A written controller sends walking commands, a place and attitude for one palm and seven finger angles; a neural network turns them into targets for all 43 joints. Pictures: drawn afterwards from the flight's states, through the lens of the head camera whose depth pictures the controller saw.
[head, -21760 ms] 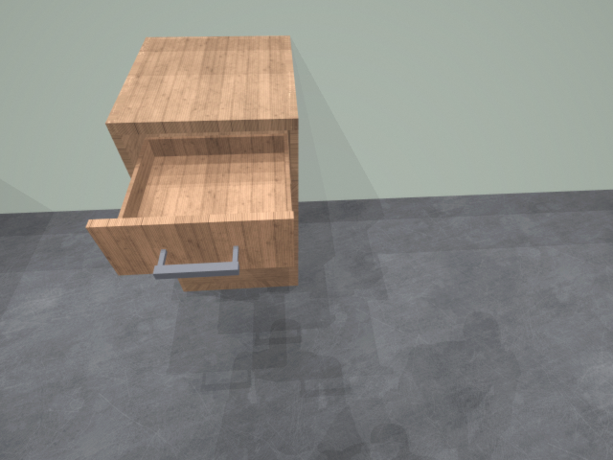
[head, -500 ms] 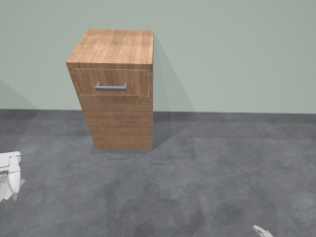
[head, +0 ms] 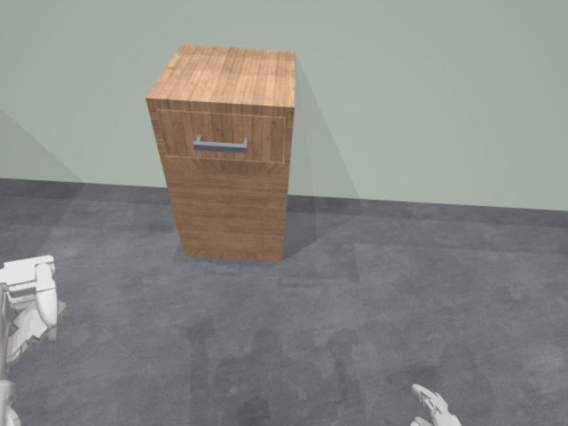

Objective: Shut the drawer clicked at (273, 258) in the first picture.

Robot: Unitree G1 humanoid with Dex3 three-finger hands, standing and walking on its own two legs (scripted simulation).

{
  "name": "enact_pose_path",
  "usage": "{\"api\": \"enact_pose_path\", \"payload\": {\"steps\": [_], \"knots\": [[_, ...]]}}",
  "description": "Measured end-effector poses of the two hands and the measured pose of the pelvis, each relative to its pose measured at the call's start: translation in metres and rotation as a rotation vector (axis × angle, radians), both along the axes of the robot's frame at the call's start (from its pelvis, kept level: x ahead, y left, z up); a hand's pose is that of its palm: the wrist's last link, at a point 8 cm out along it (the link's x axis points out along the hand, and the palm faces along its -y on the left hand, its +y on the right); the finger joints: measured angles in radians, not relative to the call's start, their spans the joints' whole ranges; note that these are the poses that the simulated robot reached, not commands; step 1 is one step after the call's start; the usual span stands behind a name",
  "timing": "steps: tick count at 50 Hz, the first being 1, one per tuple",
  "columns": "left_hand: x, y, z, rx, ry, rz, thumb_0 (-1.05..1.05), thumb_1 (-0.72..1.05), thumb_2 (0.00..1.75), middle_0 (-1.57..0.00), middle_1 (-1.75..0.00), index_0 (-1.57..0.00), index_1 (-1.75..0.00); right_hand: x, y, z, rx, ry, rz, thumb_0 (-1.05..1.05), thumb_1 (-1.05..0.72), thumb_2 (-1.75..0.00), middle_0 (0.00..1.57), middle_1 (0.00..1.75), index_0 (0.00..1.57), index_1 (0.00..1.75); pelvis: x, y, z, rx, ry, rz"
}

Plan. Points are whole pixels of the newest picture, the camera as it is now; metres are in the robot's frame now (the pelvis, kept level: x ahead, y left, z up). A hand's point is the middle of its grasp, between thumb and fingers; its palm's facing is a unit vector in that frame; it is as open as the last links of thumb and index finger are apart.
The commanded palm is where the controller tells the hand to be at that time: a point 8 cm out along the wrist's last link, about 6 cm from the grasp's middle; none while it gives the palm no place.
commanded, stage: stop stepping back and stand still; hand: left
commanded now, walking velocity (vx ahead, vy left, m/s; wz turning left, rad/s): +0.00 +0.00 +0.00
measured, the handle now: (221, 143) +0.93 +0.23 -0.13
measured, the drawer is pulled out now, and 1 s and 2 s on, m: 0.00 0.00 0.00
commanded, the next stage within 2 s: let the arm hang, fingers relaxed in 0.14 s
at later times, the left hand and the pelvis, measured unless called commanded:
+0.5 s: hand out of the picture +0.12 +0.16 -0.15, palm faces +0.00 -0.98 -0.22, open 3.1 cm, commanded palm none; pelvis +0.02 -0.02 +0.00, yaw +1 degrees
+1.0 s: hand out of the picture +0.01 +0.15 -0.16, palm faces +0.02 -0.98 -0.21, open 6.9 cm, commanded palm none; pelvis +0.02 -0.02 +0.01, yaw +0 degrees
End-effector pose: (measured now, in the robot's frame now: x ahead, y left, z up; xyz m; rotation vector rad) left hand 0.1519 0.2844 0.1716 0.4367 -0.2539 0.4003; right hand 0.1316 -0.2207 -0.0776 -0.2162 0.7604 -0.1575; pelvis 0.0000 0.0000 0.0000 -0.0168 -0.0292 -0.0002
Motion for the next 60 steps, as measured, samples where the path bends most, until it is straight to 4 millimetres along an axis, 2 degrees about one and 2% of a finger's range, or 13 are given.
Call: {"api": "enact_pose_path", "payload": {"steps": [8,12,13,15,18,20,22,25,26,34,39,49,60], "knots": [[0.01,-0.023,0.028,0.141,0.031,-0.124,0.01,0.89,0.9,-1.41,-1.6,-1.41,-1.6,0.001,0.011,0.003,0.049,0.014,0.031,0.01,-0.9,-0.9,0.2,0.3,0.21,0.3,0.006,-0.006,0.007,0.012,0.027,-0.012],[0.016,-0.022,0.026,0.15,0.066,-0.117,0.01,0.89,0.9,-1.41,-1.6,-1.41,-1.6,0.012,-0.002,-0.005,0.037,0.04,0.017,0.01,-0.9,-0.9,0.2,0.3,0.21,0.3,0.012,-0.005,0.006,-0.008,0.032,-0.01],[0.021,-0.019,0.017,0.147,0.086,-0.121,0.01,0.89,0.9,-1.41,-1.6,-1.41,-1.6,0.015,-0.006,-0.008,0.044,0.036,0.022,0.01,-0.9,-0.9,0.2,0.3,0.21,0.3,0.014,-0.004,0.004,-0.011,0.04,-0.006],[0.037,-0.009,-0.03,0.085,0.25,-0.096,0.0,0.89,0.9,-1.4,-1.6,-1.41,-1.6,0.019,-0.016,-0.021,0.053,0.069,0.037,0.01,-0.9,-0.9,0.2,0.3,0.21,0.3,0.016,-0.001,-0.001,-0.008,0.048,0.007],[0.045,-0.002,-0.132,-0.114,0.616,0.001,0.0,0.9,0.9,-1.36,-1.56,-1.37,-1.56,0.019,-0.03,-0.039,0.046,0.139,0.027,0.01,-0.9,-0.9,0.2,0.3,0.2,0.3,0.018,0.0,-0.006,0.01,0.049,0.009],[0.03,-0.015,-0.195,-0.231,0.858,0.032,0.0,0.9,0.9,-1.32,-1.52,-1.32,-1.52,0.013,-0.036,-0.043,0.036,0.177,0.017,0.01,-0.9,-0.9,0.2,0.29,0.2,0.3,0.019,-0.003,-0.007,0.02,0.042,0.006],[0.005,-0.038,-0.242,-0.324,1.061,0.022,0.01,0.91,0.9,-1.26,-1.47,-1.27,-1.47,0.003,-0.041,-0.042,0.025,0.222,0.005,0.01,-0.91,-0.9,0.2,0.29,0.2,0.3,0.02,-0.008,-0.005,0.022,0.032,0.005],[-0.039,-0.073,-0.287,-0.431,1.27,0.002,0.01,0.91,0.9,-1.16,-1.38,-1.17,-1.37,-0.017,-0.046,-0.038,0.006,0.307,-0.013,0.0,-0.91,-0.9,0.2,0.29,0.2,0.3,0.021,-0.016,-0.001,0.021,0.023,0.01],[-0.049,-0.071,-0.293,-0.439,1.289,0.041,0.01,0.91,0.9,-1.13,-1.38,-1.14,-1.33,-0.024,-0.048,-0.037,0.0,0.341,-0.016,0.0,-0.91,-0.9,0.2,0.29,0.2,0.3,0.021,-0.019,0.0,0.02,0.022,0.015],[-0.122,-0.063,-0.303,-0.485,1.523,0.139,0.01,0.9,0.9,-0.83,-1.06,-0.84,-1.01,-0.076,-0.046,-0.046,0.019,0.556,-0.044,0.0,-0.91,-0.9,0.2,0.29,0.2,0.3,0.02,-0.027,0.009,0.003,0.018,0.024],[-0.147,-0.064,-0.298,-0.491,1.601,0.181,0.01,0.91,0.9,-0.64,-0.82,-0.65,-0.8,-0.095,-0.035,-0.054,0.066,0.611,-0.06,0.0,-0.91,-0.9,0.2,0.29,0.2,0.3,0.021,-0.025,0.011,0.005,0.009,0.019],[-0.148,-0.082,-0.299,-0.517,1.613,0.169,0.0,0.91,0.9,-0.3,-0.43,-0.31,-0.43,-0.12,-0.016,-0.061,0.122,0.664,-0.082,0.0,-0.91,-0.9,0.2,0.29,0.2,0.3,0.021,-0.025,0.013,0.011,-0.001,0.009],[-0.136,-0.101,-0.305,-0.545,1.601,0.132,0.0,0.91,0.9,-0.21,-0.32,-0.21,-0.32,-0.137,-0.009,-0.061,0.143,0.698,-0.117,0.0,-0.91,-0.9,0.2,0.29,0.2,0.3,0.024,-0.027,0.013,0.017,0.002,0.004]]}}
